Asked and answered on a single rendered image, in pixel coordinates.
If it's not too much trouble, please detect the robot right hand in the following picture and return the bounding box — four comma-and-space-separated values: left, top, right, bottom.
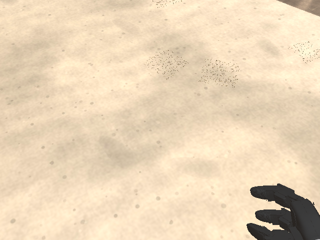
246, 183, 320, 240

